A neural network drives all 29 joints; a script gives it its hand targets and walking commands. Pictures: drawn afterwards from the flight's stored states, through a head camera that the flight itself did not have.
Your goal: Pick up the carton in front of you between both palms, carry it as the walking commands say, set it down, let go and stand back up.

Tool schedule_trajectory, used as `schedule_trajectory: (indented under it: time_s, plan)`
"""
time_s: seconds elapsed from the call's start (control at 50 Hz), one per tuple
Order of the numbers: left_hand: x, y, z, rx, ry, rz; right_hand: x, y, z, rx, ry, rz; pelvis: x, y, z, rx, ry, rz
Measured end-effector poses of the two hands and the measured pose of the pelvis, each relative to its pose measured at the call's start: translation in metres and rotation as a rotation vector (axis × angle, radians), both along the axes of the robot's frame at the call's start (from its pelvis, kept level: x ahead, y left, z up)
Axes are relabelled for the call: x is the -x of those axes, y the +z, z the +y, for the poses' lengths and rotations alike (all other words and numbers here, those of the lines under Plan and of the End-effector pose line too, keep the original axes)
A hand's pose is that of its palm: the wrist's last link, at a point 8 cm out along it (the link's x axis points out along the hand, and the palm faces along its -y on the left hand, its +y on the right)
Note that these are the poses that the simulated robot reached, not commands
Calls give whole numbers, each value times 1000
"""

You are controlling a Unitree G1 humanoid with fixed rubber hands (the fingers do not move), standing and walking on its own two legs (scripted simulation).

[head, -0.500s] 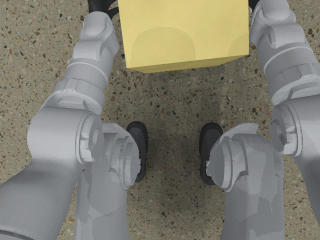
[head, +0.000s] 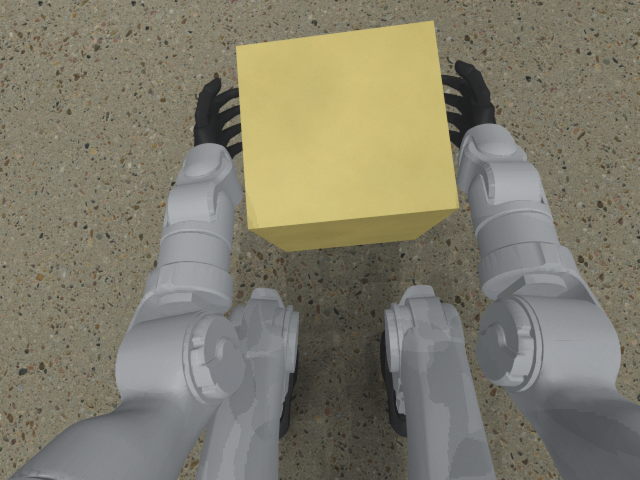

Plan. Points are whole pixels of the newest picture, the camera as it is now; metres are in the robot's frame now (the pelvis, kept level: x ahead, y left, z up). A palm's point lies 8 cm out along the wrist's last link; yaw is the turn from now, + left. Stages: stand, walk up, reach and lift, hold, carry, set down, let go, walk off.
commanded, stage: reach and lift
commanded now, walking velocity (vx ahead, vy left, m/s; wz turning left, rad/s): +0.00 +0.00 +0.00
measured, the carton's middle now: (343, 162) +0.50 -0.02 -0.14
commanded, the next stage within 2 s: none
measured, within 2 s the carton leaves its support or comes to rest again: neither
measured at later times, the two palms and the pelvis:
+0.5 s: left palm (151, 107) +0.47 +0.14 +0.09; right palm (539, 94) +0.46 -0.16 +0.08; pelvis +0.03 +0.00 +0.13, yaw -1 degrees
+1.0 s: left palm out of the picture +0.43 +0.14 +0.25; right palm out of the picture +0.42 -0.16 +0.24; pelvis +0.08 +0.00 +0.27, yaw -1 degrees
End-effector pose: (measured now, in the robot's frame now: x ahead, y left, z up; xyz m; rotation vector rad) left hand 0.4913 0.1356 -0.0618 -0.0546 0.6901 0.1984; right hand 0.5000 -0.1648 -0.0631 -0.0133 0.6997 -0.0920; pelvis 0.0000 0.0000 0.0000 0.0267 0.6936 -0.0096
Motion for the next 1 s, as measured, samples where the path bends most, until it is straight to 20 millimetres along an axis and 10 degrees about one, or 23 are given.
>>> schedule_trajectory:
  time_s: [1.0]
  plan:
    - [63, 308, 6, -3, -50, -16, 80, 304, 7, -25, -66, -13, -82, 268, 2, 26, -14, -350]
